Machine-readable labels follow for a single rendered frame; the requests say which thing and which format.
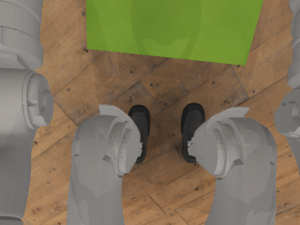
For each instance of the left robot forearm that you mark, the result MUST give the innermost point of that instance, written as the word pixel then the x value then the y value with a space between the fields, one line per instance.
pixel 20 22

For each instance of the left robot upper arm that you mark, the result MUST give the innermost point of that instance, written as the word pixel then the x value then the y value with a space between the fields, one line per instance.
pixel 26 104

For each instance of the right robot upper arm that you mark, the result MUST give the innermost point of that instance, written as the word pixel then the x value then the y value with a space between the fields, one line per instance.
pixel 287 121

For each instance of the carton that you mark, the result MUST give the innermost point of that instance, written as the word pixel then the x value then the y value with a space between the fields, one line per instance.
pixel 217 31

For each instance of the robot left shin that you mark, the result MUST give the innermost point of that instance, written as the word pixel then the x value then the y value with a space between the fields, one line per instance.
pixel 106 109

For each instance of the right robot forearm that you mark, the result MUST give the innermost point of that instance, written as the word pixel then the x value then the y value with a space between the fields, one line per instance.
pixel 293 79

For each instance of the robot right foot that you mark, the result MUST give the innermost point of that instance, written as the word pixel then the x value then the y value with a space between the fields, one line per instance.
pixel 192 117

